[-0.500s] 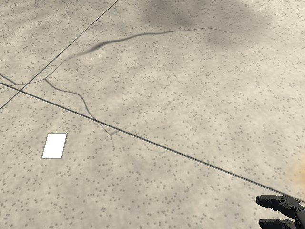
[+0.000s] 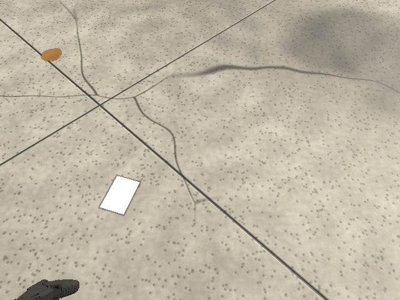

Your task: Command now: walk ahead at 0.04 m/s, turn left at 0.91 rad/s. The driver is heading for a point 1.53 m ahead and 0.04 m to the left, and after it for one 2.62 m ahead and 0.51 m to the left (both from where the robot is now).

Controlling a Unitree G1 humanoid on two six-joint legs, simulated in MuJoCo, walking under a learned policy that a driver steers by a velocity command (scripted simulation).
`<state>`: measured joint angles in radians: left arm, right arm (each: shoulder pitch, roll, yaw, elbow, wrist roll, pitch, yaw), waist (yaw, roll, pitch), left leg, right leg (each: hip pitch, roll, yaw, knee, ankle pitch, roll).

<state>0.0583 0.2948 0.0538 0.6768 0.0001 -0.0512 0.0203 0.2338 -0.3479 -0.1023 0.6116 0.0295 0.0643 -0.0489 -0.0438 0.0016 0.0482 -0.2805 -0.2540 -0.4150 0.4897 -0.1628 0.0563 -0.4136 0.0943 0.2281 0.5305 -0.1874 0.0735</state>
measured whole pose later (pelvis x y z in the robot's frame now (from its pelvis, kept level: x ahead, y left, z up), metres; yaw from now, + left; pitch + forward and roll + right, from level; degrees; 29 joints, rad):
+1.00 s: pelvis +0.06 -0.06 +0.00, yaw -9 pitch +3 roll +2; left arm 0.22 0.33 0.08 0.61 -0.01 0.03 0.01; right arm 0.08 -0.32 -0.09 0.68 -0.01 0.01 -0.03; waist 0.01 0.03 0.06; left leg -0.54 0.01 -0.04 1.15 -0.44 -0.05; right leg -0.34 0.05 0.03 0.52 -0.23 -0.07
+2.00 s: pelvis +0.51 +0.05 -0.02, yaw +10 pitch +1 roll -3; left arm 0.22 0.30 0.06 0.71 -0.01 -0.09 -0.04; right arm 0.31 -0.26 0.00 0.77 0.01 -0.11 0.01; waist 0.02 0.02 0.07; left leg -0.23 -0.03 -0.10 1.35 -0.32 0.05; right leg -0.44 0.16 -0.05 0.59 -0.17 -0.12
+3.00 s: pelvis +1.33 -0.03 +0.00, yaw -19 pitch -2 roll -2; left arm 0.37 0.27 0.07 0.80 0.01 -0.10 -0.03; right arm 0.27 -0.31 -0.05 0.78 0.06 -0.05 0.00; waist 0.04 0.05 0.04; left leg -0.63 0.15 -0.07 1.26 -0.20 0.04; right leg -0.11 0.03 -0.17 0.43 -0.28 -0.05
